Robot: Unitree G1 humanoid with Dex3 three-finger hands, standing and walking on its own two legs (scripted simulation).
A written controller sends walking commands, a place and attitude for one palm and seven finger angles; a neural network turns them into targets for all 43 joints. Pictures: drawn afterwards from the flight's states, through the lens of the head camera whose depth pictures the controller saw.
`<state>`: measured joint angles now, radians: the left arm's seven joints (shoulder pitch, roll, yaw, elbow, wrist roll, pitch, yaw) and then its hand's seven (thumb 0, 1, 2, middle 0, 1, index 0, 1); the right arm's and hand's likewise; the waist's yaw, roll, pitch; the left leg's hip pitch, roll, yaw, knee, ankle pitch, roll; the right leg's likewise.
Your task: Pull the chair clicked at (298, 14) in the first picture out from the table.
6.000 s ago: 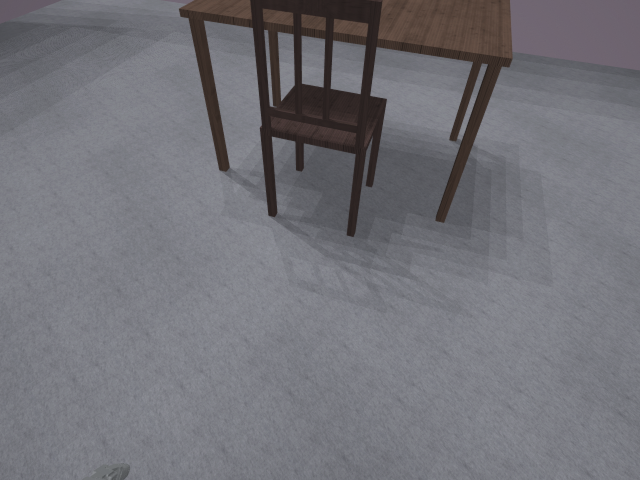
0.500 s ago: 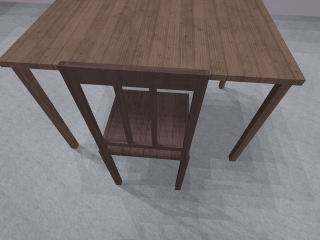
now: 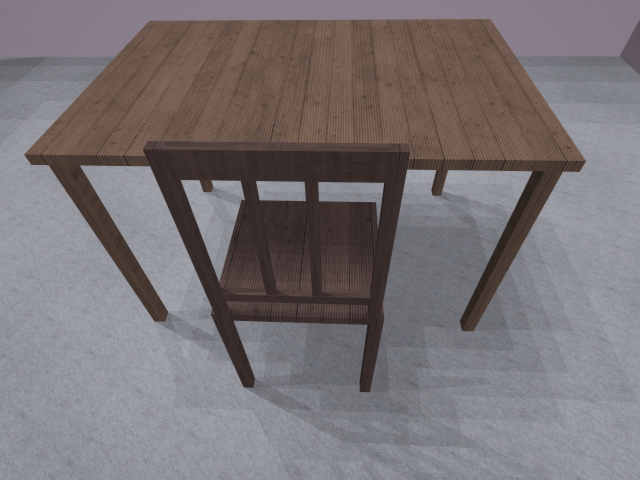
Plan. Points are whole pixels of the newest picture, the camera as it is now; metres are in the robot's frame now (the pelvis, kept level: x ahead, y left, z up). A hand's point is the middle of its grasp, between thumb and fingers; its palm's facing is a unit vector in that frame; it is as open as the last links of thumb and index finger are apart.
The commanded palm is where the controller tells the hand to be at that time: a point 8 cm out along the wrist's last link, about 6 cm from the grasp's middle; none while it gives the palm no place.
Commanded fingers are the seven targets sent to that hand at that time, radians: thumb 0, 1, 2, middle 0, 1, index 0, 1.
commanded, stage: come to a stop and stand still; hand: left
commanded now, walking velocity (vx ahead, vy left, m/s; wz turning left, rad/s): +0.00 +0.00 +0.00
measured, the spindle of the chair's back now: (261, 243) +0.53 +0.15 -0.07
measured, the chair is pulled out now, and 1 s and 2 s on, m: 0.00 0.00 0.00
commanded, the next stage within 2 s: look again from close up in 1.16 s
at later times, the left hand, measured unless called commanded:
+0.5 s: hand out of the picture -0.03 +0.11 -0.17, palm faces +0.05 -0.99 -0.16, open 7.4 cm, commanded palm none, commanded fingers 0.00 0.90 0.90 -0.20 -0.30 -0.20 -0.30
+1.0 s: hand out of the picture +0.00 +0.10 -0.18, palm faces +0.07 -0.98 -0.17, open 7.4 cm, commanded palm none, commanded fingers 0.00 0.90 0.90 -0.20 -0.30 -0.20 -0.30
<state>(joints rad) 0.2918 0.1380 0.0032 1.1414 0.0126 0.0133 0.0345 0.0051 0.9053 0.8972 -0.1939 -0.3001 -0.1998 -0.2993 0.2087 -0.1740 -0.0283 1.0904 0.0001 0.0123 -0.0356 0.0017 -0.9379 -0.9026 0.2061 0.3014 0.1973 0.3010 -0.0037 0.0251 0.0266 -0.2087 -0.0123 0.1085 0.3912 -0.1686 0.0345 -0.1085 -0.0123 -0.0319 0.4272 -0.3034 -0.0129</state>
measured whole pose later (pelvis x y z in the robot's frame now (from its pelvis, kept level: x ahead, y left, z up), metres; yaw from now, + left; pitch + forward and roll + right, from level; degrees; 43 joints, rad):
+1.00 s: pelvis +0.04 -0.05 +0.00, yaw +1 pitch -1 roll +1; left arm 0.33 0.10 0.00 1.15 0.01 -0.01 0.05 0.00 0.90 0.90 -0.20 -0.30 -0.20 -0.30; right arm 0.25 -0.14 0.00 1.16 0.00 0.01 -0.06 0.01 -0.92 -0.90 0.20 0.30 0.19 0.30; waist 0.00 -0.01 0.03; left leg -0.17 0.05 0.07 0.42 -0.23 -0.04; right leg -0.03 0.06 -0.06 0.38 -0.34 -0.08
